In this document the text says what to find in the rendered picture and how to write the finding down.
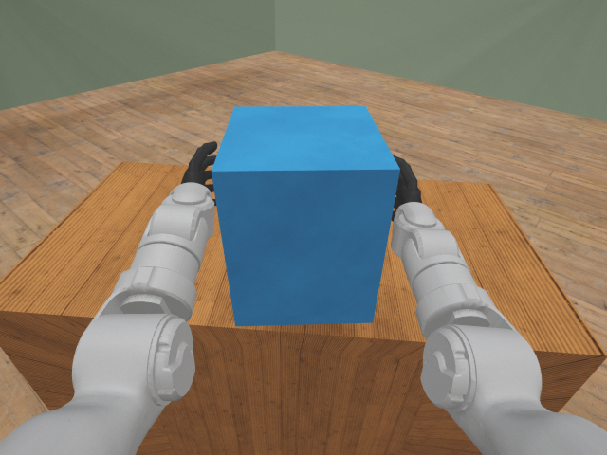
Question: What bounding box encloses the right robot upper arm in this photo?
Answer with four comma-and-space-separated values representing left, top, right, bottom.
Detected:
420, 324, 607, 455

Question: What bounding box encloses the right robot hand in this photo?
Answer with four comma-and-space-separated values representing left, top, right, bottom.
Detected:
392, 155, 422, 221

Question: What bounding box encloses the left robot forearm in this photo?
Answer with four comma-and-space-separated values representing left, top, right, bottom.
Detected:
72, 182, 214, 391

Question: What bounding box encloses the left robot upper arm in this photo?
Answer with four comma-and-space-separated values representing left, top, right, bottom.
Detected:
0, 314, 195, 455

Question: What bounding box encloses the carton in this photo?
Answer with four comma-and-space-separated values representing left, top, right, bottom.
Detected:
212, 106, 400, 326

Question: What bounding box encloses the left robot hand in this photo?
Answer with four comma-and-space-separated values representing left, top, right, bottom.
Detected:
181, 141, 217, 206

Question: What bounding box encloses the right robot forearm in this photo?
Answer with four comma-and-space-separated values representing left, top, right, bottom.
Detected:
391, 202, 542, 391

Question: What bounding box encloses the pedestal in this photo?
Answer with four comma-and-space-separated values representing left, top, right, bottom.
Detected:
0, 162, 607, 455

